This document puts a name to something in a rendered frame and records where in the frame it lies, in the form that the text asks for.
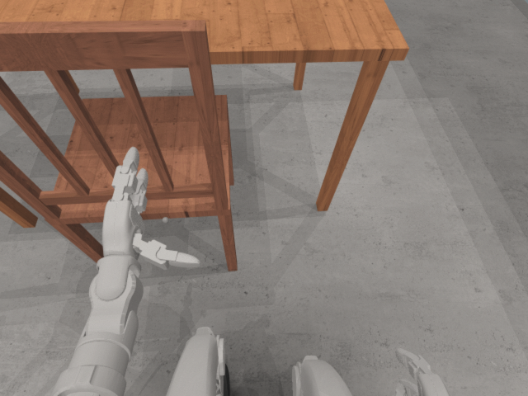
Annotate table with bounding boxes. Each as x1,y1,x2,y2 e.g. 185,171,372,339
0,0,409,228

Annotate robot thigh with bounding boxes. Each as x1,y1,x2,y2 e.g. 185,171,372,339
166,333,225,396
292,360,353,396

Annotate left robot hand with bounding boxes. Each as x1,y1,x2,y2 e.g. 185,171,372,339
102,147,200,270

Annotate right robot hand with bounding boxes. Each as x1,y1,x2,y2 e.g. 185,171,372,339
395,348,450,396

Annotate robot left thigh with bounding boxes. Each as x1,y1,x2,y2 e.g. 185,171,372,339
166,333,225,396

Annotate robot right thigh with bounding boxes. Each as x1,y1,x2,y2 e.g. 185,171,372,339
292,360,353,396

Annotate left robot forearm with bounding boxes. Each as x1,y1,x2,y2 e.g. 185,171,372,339
50,254,144,396

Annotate chair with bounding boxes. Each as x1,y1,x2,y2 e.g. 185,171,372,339
0,20,238,271

